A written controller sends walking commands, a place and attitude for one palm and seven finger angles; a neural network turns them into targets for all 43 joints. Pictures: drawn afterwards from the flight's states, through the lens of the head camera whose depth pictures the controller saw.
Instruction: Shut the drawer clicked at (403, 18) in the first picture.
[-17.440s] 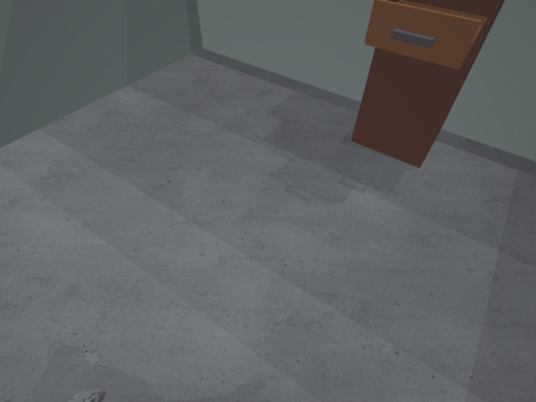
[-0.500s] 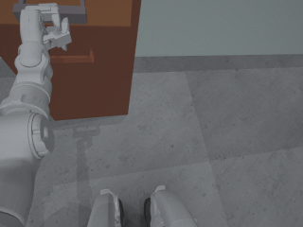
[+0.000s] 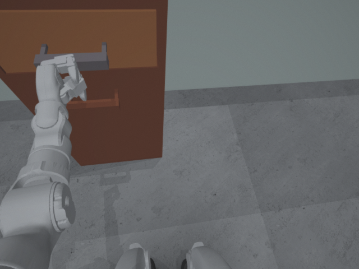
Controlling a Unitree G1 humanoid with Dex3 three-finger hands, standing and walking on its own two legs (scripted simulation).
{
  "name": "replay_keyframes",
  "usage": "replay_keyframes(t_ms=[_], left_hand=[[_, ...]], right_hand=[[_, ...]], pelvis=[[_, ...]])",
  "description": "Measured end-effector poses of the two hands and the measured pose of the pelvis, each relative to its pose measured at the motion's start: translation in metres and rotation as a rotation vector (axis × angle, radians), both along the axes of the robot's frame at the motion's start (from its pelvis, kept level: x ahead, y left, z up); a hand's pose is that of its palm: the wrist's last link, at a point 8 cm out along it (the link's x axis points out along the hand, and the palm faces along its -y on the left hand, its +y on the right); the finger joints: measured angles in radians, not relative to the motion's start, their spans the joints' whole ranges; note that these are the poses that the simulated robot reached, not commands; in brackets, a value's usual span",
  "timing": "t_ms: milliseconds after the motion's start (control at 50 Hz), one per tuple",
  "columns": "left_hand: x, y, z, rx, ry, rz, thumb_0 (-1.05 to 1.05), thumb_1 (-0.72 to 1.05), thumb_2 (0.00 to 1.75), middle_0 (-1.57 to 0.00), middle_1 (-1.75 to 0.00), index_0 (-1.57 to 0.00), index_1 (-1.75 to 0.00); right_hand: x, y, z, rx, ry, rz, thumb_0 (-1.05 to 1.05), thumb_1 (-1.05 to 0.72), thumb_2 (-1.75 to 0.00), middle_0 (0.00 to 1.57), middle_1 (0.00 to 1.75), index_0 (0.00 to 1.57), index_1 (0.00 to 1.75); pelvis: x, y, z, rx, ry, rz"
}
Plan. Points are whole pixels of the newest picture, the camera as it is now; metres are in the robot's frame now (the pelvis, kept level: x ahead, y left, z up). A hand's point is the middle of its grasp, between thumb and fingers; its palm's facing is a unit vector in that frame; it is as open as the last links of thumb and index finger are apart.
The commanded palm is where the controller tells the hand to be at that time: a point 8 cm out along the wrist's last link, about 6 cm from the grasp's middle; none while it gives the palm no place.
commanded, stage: draw the hand back to the body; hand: left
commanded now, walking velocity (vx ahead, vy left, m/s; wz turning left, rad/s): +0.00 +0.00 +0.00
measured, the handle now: (74, 54) +0.60 +0.20 +0.07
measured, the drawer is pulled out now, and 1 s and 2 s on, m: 0.00 0.00 0.00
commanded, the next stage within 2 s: step back with the hand held close in 1.30 s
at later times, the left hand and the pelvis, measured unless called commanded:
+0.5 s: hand (34, 137) +0.34 +0.20 +0.14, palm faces +0.11 -0.99 -0.12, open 3.3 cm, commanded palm +0.31 +0.25 +0.16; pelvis +0.02 +0.00 +0.05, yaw +3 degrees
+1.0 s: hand out of the picture +0.21 +0.23 +0.21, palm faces +0.37 -0.87 -0.32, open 3.2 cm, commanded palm +0.16 +0.28 +0.23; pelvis +0.01 +0.00 +0.07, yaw +3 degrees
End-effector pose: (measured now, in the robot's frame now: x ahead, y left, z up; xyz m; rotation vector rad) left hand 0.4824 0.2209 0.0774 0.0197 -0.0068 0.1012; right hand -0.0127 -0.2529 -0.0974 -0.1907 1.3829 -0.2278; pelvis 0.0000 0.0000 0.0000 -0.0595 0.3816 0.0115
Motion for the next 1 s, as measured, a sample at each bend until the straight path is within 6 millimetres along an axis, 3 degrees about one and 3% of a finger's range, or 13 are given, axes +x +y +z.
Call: replay_keyframes(t_ms=[100,240,400,520,620,740,1000], left_hand=[[-0.027,0.013,0.01,0.009,-0.01,-0.014,0.01,0.89,0.89,-1.4,-1.6,-1.4,-1.6],[-0.08,0.029,0.025,-0.002,-0.006,-0.008,0.02,0.9,0.9,-1.4,-1.6,-1.4,-1.6],[-0.133,0.031,0.052,0.002,-0.037,-0.038,0.01,0.9,0.9,-1.4,-1.6,-1.4,-1.6],[-0.174,0.03,0.076,0.13,-0.012,0.027,0.01,0.9,0.9,-1.4,-1.6,-1.4,-1.6],[-0.206,0.037,0.088,0.193,0.026,0.124,0.01,0.9,0.9,-1.4,-1.6,-1.4,-1.6],[-0.24,0.046,0.107,0.235,0.015,0.205,0.01,0.89,0.9,-1.4,-1.6,-1.4,-1.6],[-0.308,0.053,0.144,0.338,-0.066,0.275,0.01,0.89,0.9,-1.41,-1.6,-1.4,-1.6]], right_hand=[[0.032,-0.002,0.008,0.02,-0.055,-0.009,0.01,-0.91,-0.9,0.21,0.3,0.2,0.3],[0.1,-0.004,0.025,0.014,-0.227,0.058,0.01,-0.91,-0.9,0.21,0.3,0.2,0.3],[0.177,0.004,0.049,0.014,-0.476,0.159,0.01,-0.91,-0.9,0.2,0.3,0.2,0.3],[0.212,0.023,0.072,0.037,-0.61,0.201,0.01,-0.91,-0.9,0.2,0.3,0.2,0.3],[0.223,0.04,0.086,0.062,-0.646,0.232,0.01,-0.91,-0.9,0.2,0.3,0.2,0.3],[0.222,0.051,0.092,0.084,-0.663,0.268,0.01,-0.9,-0.9,0.21,0.3,0.2,0.3],[0.202,0.038,0.088,0.078,-0.652,0.258,0.02,-0.9,-0.9,0.21,0.3,0.2,0.3]], pelvis=[[0.014,-0.002,0.013,0.009,-0.04,-0.007],[0.026,-0.003,0.029,0.016,-0.114,0.015],[0.025,-0.001,0.038,0.027,-0.194,0.04],[0.019,0.0,0.048,0.04,-0.273,0.037],[0.016,-0.001,0.059,0.051,-0.338,0.037],[0.014,-0.001,0.067,0.057,-0.398,0.039],[0.011,-0.003,0.071,0.06,-0.448,0.036]])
